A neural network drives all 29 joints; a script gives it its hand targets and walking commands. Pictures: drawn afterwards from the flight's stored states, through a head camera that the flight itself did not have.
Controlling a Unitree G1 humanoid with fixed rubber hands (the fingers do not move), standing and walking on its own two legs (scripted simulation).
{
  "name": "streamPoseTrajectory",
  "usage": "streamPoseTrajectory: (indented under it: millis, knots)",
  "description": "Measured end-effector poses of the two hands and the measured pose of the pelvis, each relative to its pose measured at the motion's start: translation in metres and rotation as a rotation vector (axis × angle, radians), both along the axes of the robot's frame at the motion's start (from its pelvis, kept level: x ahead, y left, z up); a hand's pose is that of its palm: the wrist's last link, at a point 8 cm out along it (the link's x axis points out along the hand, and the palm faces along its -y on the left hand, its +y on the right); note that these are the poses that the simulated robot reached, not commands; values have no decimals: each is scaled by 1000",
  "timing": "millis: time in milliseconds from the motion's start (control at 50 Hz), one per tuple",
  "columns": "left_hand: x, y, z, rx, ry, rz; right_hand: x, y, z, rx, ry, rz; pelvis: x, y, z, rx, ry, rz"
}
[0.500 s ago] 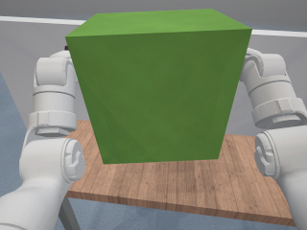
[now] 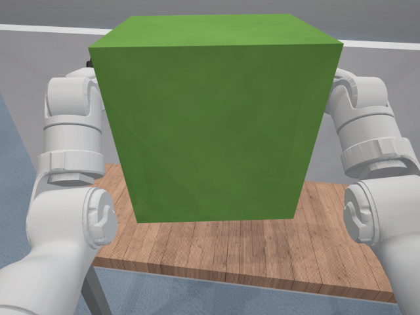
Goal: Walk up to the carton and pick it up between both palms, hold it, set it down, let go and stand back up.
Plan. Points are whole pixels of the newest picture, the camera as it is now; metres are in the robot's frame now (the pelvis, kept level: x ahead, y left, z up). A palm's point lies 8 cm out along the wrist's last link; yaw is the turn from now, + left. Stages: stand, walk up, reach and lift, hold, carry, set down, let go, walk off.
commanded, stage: hold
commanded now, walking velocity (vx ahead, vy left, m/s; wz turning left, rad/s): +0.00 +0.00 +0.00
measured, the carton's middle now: (213, 118) +0.36 +0.01 +0.28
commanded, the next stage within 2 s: set down in 1.86 s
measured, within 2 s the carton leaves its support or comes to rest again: neither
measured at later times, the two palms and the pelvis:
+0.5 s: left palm (103, 89) +0.38 +0.19 +0.32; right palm (319, 90) +0.38 -0.17 +0.33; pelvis +0.01 +0.00 +0.00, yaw +1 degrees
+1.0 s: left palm (103, 74) +0.38 +0.19 +0.35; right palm (323, 80) +0.38 -0.18 +0.35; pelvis +0.01 +0.00 +0.00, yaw +0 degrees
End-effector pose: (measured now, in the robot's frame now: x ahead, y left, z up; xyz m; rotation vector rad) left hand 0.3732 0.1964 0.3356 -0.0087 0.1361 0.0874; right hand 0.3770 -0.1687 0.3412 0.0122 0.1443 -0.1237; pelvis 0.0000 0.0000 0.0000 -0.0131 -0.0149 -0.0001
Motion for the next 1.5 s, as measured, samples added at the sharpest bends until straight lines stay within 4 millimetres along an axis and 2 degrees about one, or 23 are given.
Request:
streamPoseTrajectory:
  millis: [140, 360, 480, 600, 740, 860, 960, 1060, 1160, 1280, 1340, 1500]
  knots:
    - [7, -4, 5, 11, 10, -7, 5, -4, 4, -1, 11, -6, 3, -1, 0, 0, 7, 5]
    - [13, -2, -2, 10, 6, -6, 12, -2, -7, -14, 13, 4, 13, -3, 1, -6, -7, 13]
    - [6, -1, -11, -11, -25, -5, 4, -1, -12, -8, -14, 2, 14, 0, 1, -10, -23, 19]
    - [-1, -9, -20, -23, -15, -20, -10, -9, -17, 2, -3, -22, 9, 4, 0, -11, -36, 5]
    - [-4, -18, -8, -28, -19, -21, -17, -17, -6, 6, -4, -35, 1, 6, -1, -5, -19, -17]
    - [-2, -18, 9, -18, -11, -6, -10, -17, 5, 1, 7, -23, 1, 5, 0, -1, 3, -20]
    - [2, -11, 14, -12, 1, 9, 1, -10, 6, -6, 21, -1, 5, 2, 0, -2, 15, -11]
    - [9, -2, 9, -13, 8, 14, 11, -2, -1, -11, 32, 12, 10, 0, 1, -7, 15, 7]
    - [15, 2, -6, -12, 1, 5, 14, 2, -12, -16, 28, 7, 14, 0, 1, -11, 0, 21]
    - [15, -3, -26, -12, -6, -18, 6, -3, -25, -21, 26, -15, 16, 5, 0, -16, -17, 14]
    - [9, -8, -30, -17, -20, -19, -1, -7, -27, -18, 12, -23, 16, 8, 0, -18, -21, 4]
    - [-5, -16, -9, -35, -51, -4, -15, -15, -12, 12, -16, -27, 10, 11, -1, -13, -34, -26]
